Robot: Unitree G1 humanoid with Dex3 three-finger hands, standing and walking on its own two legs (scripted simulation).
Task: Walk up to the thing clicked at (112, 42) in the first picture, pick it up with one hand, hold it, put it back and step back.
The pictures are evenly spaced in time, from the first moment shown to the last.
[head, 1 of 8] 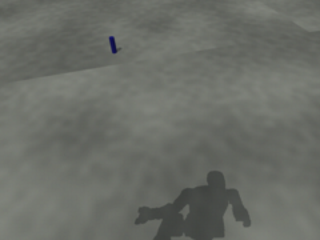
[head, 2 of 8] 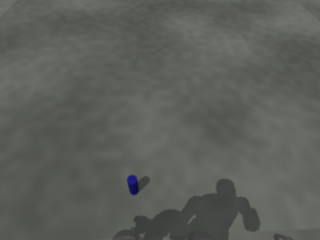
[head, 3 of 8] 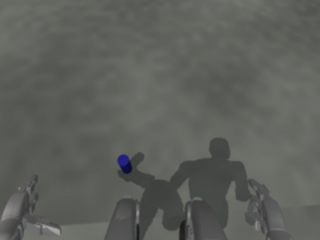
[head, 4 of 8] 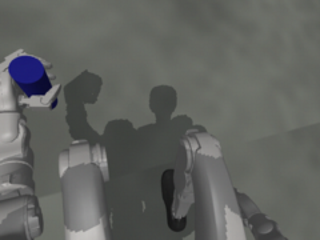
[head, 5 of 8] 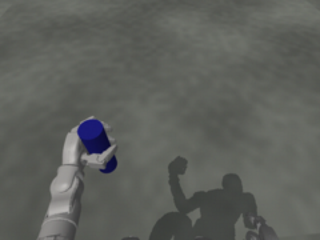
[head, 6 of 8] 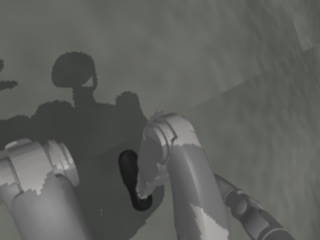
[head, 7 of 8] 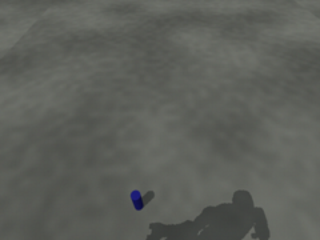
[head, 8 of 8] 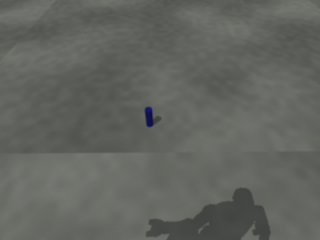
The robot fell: no
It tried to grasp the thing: yes
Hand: left
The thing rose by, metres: 0.68
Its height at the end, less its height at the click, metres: +0.00
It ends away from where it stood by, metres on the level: 0.02
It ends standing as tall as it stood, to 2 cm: yes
